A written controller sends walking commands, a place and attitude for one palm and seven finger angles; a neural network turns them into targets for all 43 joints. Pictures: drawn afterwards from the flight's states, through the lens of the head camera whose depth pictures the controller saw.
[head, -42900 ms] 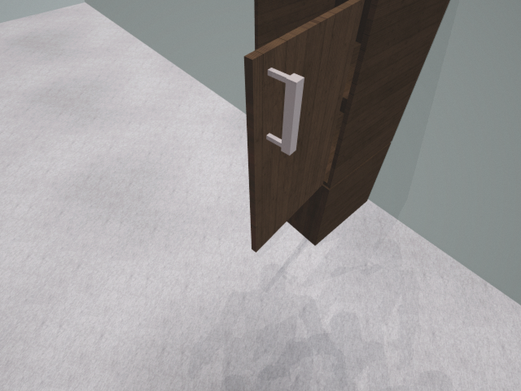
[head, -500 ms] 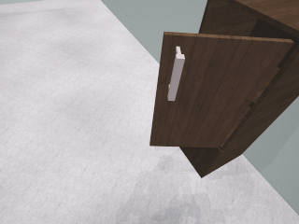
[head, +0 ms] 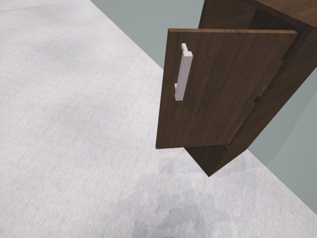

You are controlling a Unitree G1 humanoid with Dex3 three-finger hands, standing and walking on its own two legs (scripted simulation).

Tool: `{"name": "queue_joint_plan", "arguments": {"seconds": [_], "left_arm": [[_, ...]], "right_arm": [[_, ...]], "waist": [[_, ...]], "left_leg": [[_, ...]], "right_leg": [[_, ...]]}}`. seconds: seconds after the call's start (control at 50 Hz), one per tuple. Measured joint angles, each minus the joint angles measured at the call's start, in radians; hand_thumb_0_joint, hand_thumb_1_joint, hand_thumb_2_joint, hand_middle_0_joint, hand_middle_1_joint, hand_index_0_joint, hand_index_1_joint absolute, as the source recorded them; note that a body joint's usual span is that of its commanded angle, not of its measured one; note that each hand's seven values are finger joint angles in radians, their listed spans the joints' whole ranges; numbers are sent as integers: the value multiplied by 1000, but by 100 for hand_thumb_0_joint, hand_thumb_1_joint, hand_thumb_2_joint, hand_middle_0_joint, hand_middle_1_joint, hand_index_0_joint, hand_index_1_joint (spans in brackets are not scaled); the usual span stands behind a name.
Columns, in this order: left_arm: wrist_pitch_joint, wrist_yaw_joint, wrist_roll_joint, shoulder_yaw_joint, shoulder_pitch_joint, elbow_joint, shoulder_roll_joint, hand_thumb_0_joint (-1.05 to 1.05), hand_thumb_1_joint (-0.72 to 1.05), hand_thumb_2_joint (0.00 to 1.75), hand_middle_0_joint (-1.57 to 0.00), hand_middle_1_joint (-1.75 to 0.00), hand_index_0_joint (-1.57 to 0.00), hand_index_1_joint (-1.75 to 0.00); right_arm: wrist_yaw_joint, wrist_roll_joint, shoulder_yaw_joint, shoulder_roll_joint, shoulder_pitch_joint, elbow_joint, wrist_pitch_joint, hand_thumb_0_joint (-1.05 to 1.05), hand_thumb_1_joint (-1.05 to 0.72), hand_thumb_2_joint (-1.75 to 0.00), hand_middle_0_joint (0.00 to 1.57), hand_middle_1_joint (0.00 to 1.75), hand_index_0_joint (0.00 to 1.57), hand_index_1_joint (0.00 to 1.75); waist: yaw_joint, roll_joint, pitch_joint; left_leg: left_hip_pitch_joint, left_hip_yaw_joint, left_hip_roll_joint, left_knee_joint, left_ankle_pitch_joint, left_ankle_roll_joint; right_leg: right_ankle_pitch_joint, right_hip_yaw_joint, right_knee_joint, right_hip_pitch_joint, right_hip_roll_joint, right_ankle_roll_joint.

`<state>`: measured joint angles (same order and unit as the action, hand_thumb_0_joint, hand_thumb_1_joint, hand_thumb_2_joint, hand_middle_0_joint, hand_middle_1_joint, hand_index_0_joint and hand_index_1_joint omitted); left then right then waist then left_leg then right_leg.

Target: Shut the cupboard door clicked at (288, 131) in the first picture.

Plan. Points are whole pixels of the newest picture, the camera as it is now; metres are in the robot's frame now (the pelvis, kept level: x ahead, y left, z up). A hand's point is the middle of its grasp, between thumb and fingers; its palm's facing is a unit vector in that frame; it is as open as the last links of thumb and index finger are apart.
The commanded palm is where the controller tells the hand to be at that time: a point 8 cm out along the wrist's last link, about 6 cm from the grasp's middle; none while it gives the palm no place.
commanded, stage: look again from close up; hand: left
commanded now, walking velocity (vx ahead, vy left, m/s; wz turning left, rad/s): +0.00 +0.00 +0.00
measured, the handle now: (181, 73) +0.53 -0.05 +0.13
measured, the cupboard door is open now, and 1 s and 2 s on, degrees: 62 62 62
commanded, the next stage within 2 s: shuffle to correct the standing spot in 0.54 s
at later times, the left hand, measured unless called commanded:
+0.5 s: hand out of the picture +0.01 +0.13 -0.18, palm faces +0.03 -0.98 -0.20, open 7.3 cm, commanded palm none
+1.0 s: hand out of the picture -0.01 +0.11 -0.20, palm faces +0.10 -0.98 -0.15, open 7.3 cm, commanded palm none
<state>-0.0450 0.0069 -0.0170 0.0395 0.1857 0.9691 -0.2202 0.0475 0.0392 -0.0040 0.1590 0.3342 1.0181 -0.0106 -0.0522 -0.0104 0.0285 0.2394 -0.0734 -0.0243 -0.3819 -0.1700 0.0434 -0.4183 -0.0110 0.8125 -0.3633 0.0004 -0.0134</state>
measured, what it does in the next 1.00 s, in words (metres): steps on the spot: right foot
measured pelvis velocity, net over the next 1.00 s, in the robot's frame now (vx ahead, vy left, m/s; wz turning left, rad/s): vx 0.04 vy -0.06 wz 0.05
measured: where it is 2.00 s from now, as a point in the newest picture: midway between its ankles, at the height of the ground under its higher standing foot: outside the picture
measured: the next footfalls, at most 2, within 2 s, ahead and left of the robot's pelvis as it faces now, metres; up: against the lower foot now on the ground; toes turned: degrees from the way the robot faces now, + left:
right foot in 0.10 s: +0.01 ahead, -0.15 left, +0.00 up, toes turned +2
left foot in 1.40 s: +0.16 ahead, -0.01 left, +0.00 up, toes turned +16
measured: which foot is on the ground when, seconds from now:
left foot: down 0.00-1.00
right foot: up 0.00-0.08, down 0.10-1.00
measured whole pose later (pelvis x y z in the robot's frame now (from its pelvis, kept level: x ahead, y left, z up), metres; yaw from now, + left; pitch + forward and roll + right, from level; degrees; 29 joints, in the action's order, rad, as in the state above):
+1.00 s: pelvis +0.04 -0.06 -0.02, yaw +3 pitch +1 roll +0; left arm -0.01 -0.01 -0.02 0.03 0.39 1.08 -0.16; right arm 0.04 0.03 0.00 0.12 0.31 1.11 0.00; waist 0.01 -0.05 0.01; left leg 0.27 -0.11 -0.01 -0.59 -0.35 -0.04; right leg -0.42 0.03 0.56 -0.16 -0.03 0.05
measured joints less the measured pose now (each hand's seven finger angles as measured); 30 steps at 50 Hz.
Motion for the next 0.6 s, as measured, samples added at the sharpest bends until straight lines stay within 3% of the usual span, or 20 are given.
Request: {"name": "queue_joint_plan", "arguments": {"seconds": [0.06, 0.1, 0.2, 0.38, 0.6], "left_arm": [[19, -3, 9, -12, -20, 0, 20, 0, 91, 90, -19, -30, -20, -30], [40, -10, 13, -18, -19, -2, 22, 0, 91, 90, -19, -30, -20, -30], [53, -24, 17, -38, 11, 39, 71, 0, 92, 90, -19, -30, -20, -30], [56, -32, 19, -39, 65, 73, 52, -1, 94, 90, -20, -30, -20, -30], [53, -30, 15, -52, 147, 124, 78, 0, 92, 90, -19, -30, -20, -30]], "right_arm": [[-8, -7, 0, 3, 20, 17, 5, 0, -91, -90, 20, 30, 21, 30], [-14, -16, 4, -4, 34, 32, 8, 0, -91, -90, 20, 30, 21, 30], [-21, -19, 7, 8, 27, 69, 17, 1, -91, -90, 20, 30, 20, 30], [-20, -26, 22, -27, -19, 86, 2, 1, -91, -90, 20, 30, 20, 30], [-11, -32, 17, 4, -80, 95, 2, 1, -92, -90, 20, 30, 20, 30]], "waist": [[-10, 6, -4], [-1, -22, -15], [-4, 32, -23], [30, 19, -12], [61, 12, 3]], "left_leg": [[14, -6, -8, -20, -6, -14], [35, 12, -32, -64, -29, -26], [16, 20, 6, -97, -50, -46], [-20, 19, 19, -67, -54, -67], [-39, 12, 24, -44, -46, -74]], "right_leg": [[58, 2, -233, 104, 1, 5], [130, -23, -371, 173, 19, 19], [119, -21, -350, 195, -13, 16], [111, -20, -350, 215, -25, 35], [115, -13, -366, 233, -29, 43]]}}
